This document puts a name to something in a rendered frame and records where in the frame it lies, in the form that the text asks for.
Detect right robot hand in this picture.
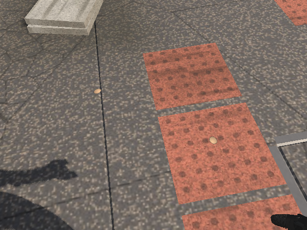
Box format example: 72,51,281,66
271,214,307,230

